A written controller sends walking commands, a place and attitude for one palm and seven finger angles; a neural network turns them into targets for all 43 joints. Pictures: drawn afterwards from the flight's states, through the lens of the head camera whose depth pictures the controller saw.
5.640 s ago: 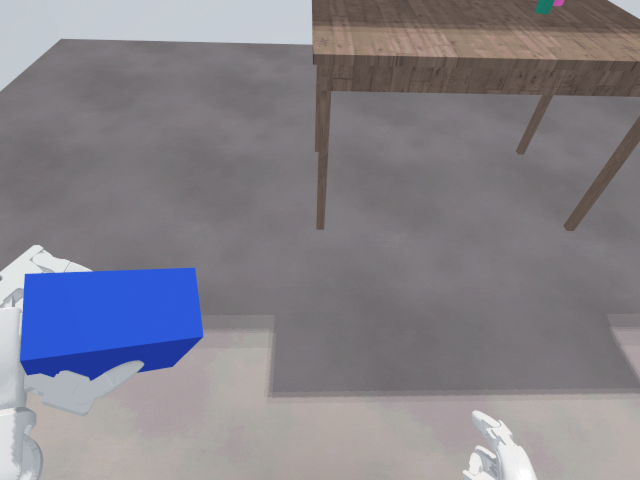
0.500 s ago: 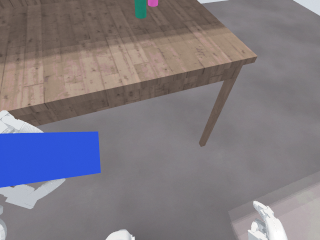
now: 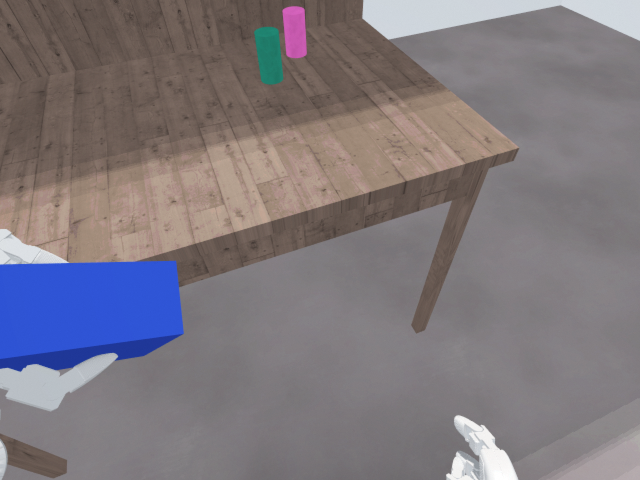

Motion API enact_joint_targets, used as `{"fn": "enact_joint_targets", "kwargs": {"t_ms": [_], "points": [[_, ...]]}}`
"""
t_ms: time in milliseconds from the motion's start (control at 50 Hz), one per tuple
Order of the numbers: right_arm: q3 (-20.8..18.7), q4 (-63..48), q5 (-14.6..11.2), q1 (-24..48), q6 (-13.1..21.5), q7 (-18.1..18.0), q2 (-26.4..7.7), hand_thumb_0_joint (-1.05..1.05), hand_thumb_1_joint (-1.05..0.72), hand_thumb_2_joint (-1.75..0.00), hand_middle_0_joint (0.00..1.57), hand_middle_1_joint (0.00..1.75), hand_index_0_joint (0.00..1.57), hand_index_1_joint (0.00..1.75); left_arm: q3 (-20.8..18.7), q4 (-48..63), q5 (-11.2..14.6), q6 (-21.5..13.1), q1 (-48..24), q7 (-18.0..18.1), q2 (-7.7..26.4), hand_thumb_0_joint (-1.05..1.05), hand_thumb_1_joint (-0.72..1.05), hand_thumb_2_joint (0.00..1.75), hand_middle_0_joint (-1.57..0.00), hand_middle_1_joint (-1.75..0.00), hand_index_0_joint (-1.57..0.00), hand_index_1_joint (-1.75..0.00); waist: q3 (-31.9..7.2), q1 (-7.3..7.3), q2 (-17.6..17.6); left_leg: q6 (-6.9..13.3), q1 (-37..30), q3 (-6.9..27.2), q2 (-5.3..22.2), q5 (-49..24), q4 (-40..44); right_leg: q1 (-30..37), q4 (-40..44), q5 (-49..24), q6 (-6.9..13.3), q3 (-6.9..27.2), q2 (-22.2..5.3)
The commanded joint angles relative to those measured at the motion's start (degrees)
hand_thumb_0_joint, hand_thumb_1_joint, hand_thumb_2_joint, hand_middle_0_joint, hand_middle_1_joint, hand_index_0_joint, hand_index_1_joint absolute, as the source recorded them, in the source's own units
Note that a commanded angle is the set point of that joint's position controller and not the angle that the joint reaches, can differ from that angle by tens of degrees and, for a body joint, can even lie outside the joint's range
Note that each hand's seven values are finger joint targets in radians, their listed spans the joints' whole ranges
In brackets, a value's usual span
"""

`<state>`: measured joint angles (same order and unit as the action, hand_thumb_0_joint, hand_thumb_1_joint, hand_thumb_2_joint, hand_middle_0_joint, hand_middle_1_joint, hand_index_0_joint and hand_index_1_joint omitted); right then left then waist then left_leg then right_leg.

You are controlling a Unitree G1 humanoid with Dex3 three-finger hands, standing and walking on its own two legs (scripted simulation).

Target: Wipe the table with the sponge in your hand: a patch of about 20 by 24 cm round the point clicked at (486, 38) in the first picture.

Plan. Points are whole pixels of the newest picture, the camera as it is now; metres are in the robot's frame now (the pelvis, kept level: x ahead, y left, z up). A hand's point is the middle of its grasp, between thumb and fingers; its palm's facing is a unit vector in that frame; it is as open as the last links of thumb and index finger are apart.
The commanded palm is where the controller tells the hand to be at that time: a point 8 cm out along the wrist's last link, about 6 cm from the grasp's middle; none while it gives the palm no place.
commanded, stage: take the last steps up to it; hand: left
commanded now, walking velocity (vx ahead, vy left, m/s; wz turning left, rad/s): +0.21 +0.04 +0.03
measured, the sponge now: (111, 318) +0.23 +0.21 +0.16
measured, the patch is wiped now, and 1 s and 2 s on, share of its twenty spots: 0.00 0.00 0.00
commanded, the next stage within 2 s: come to a stop and stand still in 0.62 s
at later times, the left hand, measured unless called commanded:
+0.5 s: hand (60, 255) +0.28 +0.28 +0.18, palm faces +0.45 -0.81 -0.37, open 10.4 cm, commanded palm +0.23 +0.31 +0.19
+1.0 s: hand (139, 243) +0.31 +0.21 +0.17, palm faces +0.35 -0.83 -0.44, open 10.4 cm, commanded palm +0.25 +0.27 +0.19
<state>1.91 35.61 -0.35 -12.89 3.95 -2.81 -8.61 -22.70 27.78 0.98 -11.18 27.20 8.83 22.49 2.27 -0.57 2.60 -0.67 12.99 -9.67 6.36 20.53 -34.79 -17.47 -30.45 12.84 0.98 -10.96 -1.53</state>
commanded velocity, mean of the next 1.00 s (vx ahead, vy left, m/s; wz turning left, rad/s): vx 0.10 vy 0.06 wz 0.00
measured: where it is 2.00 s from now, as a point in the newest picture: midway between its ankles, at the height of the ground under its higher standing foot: outside the picture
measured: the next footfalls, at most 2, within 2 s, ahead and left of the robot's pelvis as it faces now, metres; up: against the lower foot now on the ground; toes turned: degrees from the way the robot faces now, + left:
left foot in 0.42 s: +0.16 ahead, +0.13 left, +0.00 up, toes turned +10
right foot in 0.82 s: +0.13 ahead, -0.08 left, +0.00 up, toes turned +0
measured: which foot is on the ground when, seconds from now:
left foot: down 0.00-0.00, up 0.02-0.40, down 0.42-0.84, up 0.86-1.00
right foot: down 0.00-0.44, up 0.46-0.80, down 0.82-1.00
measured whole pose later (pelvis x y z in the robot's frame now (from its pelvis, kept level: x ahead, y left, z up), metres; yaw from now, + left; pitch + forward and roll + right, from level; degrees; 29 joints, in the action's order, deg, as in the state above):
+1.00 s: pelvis +0.08 -0.01 +0.01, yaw -1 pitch -1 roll +2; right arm -0.2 35.4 -0.8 -9.1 1.9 -3.3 -14.0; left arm -18.9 27.0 1.6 -9.9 27.7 8.7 18.9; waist 4.5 1.7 0.9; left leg -2.2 22.4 -3.7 1.3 25.0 -51.8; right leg -14.3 -30.1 14.7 2.8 -7.5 -2.5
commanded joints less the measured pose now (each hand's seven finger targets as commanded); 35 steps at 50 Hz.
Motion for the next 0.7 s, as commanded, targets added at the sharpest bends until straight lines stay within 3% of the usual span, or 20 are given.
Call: {"fn": "enact_joint_targets", "kwargs": {"t_ms": [0,20,40,80,140,200,260,300,360,380,400,420,440,460,500,540,560,620,680], "points": [[-3.6,-8.8,0.2,7.2,2.5,-0.6,-7.8,0.00,-0.90,-0.90,0.20,0.30,0.20,0.30,-5.7,11.6,0.2,-3.0,-7.7,1.3,10.4,0.00,0.10,1.30,-1.20,-1.60,-1.20,-1.60,-9.5,-0.14,-15.7,0.0,24.8,8.0,-3.3,11.6,-33.5,21.2,13.3,-15.9,10.3,34.9,-25.1],[-4.6,-7.8,-0.1,5.5,2.5,-0.3,-8.4,0.00,-0.90,-0.90,0.20,0.30,0.20,0.30,-4.7,10.1,0.8,-3.2,-6.2,0.8,8.7,0.00,0.10,1.30,-1.20,-1.60,-1.20,-1.60,-9.4,0.48,-14.5,-0.5,24.2,10.7,-2.2,7.3,-36.5,19.4,13.4,-12.1,8.6,31.2,-22.5],[-4.4,-8.1,-0.2,6.5,1.8,0.0,-8.6,0.00,-0.90,-0.90,0.20,0.30,0.20,0.30,-6.1,12.4,0.7,-3.2,-6.2,0.9,10.3,0.00,0.10,1.30,-1.20,-1.60,-1.20,-1.60,-9.1,0.47,-11.5,-0.9,25.8,10.7,-1.4,5.4,-37.9,19.6,12.3,-13.1,8.9,29.5,-22.0],[-3.9,-7.6,0.1,7.8,0.7,-0.2,-8.2,0.00,-0.90,-0.90,0.20,0.30,0.20,0.30,-6.7,13.2,0.4,-4.4,-1.5,1.0,10.0,0.00,0.10,1.30,-1.20,-1.60,-1.20,-1.60,-5.9,0.67,-6.2,-1.6,25.8,10.2,-0.6,1.0,-38.5,14.6,12.2,-20.4,8.0,20.2,-19.5],[-4.2,-8.1,0.2,8.1,-0.3,-0.5,-8.1,0.00,-0.90,-0.90,0.20,0.30,0.20,0.30,-8.0,17.0,0.7,-5.4,-1.7,1.2,11.2,0.00,0.10,1.30,-1.20,-1.60,-1.20,-1.60,-6.9,1.28,-5.3,-1.8,22.3,8.0,-0.1,-2.0,-29.5,12.3,12.5,-22.9,7.1,12.7,-17.4],[-4.4,-9.7,0.3,6.7,-0.1,-0.4,-7.9,0.00,-0.90,-0.90,0.20,0.30,0.20,0.30,-8.5,16.1,1.3,-5.3,1.5,1.6,10.4,0.00,0.10,1.30,-1.20,-1.60,-1.20,-1.60,-7.5,0.12,-7.1,-1.2,17.4,4.0,-0.8,-4.2,-15.6,12.5,12.4,-22.3,7.5,11.2,-16.0],[-4.6,-10.9,0.2,6.0,0.6,-0.7,-7.7,0.00,-0.90,-0.90,0.20,0.30,0.20,0.30,-7.4,15.9,1.6,-4.7,3.0,2.2,8.9,0.00,0.10,1.30,-1.20,-1.60,-1.20,-1.60,-9.2,-1.02,-9.3,-0.5,13.7,1.4,-2.2,-3.7,-6.2,15.6,10.4,-22.9,7.7,11.7,-16.3],[-4.8,-11.0,0.2,5.2,0.8,-0.9,-8.2,0.00,-0.90,-0.90,0.20,0.30,0.20,0.30,-6.5,14.9,1.5,-4.0,1.2,2.3,8.2,0.00,0.10,1.30,-1.20,-1.60,-1.20,-1.60,-8.6,-0.64,-10.7,-0.2,9.5,0.7,-2.8,-5.8,-1.7,13.2,9.7,-17.2,6.9,11.5,-15.7],[-5.3,-11.1,0.1,4.3,0.7,-1.7,-9.2,0.00,-0.90,-0.90,0.20,0.30,0.20,0.30,-4.4,14.6,1.3,-3.5,-2.2,2.3,7.4,0.00,0.10,1.30,-1.20,-1.60,-1.20,-1.60,-8.6,0.61,-7.0,0.5,-2.6,0.5,-2.7,-11.3,8.9,8.2,2.7,-7.6,3.5,8.8,-12.0],[-5.6,-11.3,0.0,4.0,0.6,-2.0,-10.1,0.00,-0.90,-0.90,0.20,0.30,0.20,0.30,-3.9,15.6,1.1,-3.9,-4.4,2.2,7.5,0.00,0.10,1.30,-1.20,-1.60,-1.20,-1.60,-9.0,1.15,-1.6,1.9,-7.1,4.6,-0.1,-11.0,11.5,4.3,-3.6,-3.3,1.9,7.7,-9.7],[-5.9,-11.7,-0.1,4.5,0.6,-2.1,-11.2,0.00,-0.90,-0.90,0.20,0.30,0.20,0.30,-3.9,16.4,1.1,-4.4,-5.8,2.2,7.5,0.00,0.10,1.30,-1.20,-1.60,-1.20,-1.60,-8.9,0.87,8.6,5.9,-11.6,17.1,9.0,-15.2,13.6,-4.4,-12.7,8.3,-0.6,4.8,-4.2],[-5.3,-12.0,-0.2,4.5,0.8,-1.8,-10.5,0.00,-0.90,-0.90,0.20,0.30,0.20,0.30,-3.6,15.9,0.7,-4.9,-6.4,2.1,7.9,0.00,0.10,1.30,-1.20,-1.60,-1.20,-1.60,-8.2,0.54,12.9,11.1,-12.4,28.5,17.1,-20.7,17.2,-11.0,-22.8,23.2,-1.4,5.5,-0.9],[-4.5,-11.4,0.0,5.8,1.3,-1.7,-9.6,0.00,-0.90,-0.90,0.20,0.30,0.20,0.30,-4.4,13.9,0.1,-5.2,-7.0,1.7,10.1,0.00,0.10,1.30,-1.20,-1.60,-1.20,-1.60,-6.4,0.36,11.8,12.2,-8.4,30.2,18.5,-14.5,19.2,-12.2,-30.2,23.1,-1.0,8.5,-1.2],[-3.6,-10.5,0.8,6.8,1.6,-1.7,-8.8,0.00,-0.90,-0.90,0.20,0.30,0.20,0.30,-4.3,13.7,-0.1,-5.1,-9.2,1.5,10.3,0.00,0.10,1.30,-1.20,-1.60,-1.20,-1.60,-4.1,0.75,10.0,12.7,-3.1,30.3,18.6,-10.2,20.8,-12.2,-32.8,20.6,-1.3,10.0,-3.0],[-4.4,-9.4,0.1,5.4,2.1,-1.2,-9.4,0.00,-0.90,-0.90,0.20,0.30,0.20,0.30,-3.1,15.8,-0.2,-5.1,-9.5,1.3,8.6,0.00,0.10,1.30,-1.20,-1.60,-1.20,-1.60,-4.4,0.86,8.1,12.3,-4.3,22.8,15.5,-11.5,19.1,-13.8,-32.0,15.0,-2.0,9.6,-3.6],[-4.6,-9.6,0.1,5.8,2.8,-0.6,-9.6,0.00,-0.90,-0.90,0.20,0.30,0.20,0.30,-3.2,20.5,-0.2,-5.0,-8.1,1.0,8.4,0.00,0.10,1.30,-1.20,-1.60,-1.20,-1.60,-6.9,0.07,9.3,9.7,-4.6,14.7,11.8,-14.4,18.1,-10.7,-28.3,10.9,-2.4,7.6,-3.2],[-4.4,-9.6,0.2,5.6,3.1,-0.3,-9.3,0.00,-0.90,-0.90,0.20,0.30,0.20,0.30,-3.0,20.8,0.1,-5.0,-5.9,0.9,7.7,0.00,0.10,1.30,-1.20,-1.60,-1.20,-1.60,-7.5,0.11,10.8,9.2,-3.8,13.2,11.0,-15.4,18.2,-9.1,-25.8,10.7,-2.6,6.5,-2.6],[-4.0,-9.4,0.4,4.9,3.8,0.1,-9.0,0.00,-0.90,-0.90,0.20,0.30,0.20,0.30,-2.9,18.9,0.7,-4.5,-2.9,0.8,6.3,0.00,0.10,1.30,-1.20,-1.60,-1.20,-1.60,-7.9,0.62,10.8,8.7,-3.1,11.6,11.1,-15.3,19.1,-5.3,-17.3,10.2,-2.9,4.1,-1.4],[-3.8,-9.3,0.3,5.0,3.7,-0.4,-8.8,0.00,-0.90,-0.90,0.20,0.30,0.20,0.30,-4.4,15.4,1.1,-3.9,-2.2,1.1,7.0,0.00,0.10,1.30,-1.20,-1.60,-1.20,-1.60,-8.4,0.99,10.1,8.2,-4.9,11.4,11.6,-16.2,17.4,-3.1,-9.8,11.0,-3.2,2.1,0.2]]}}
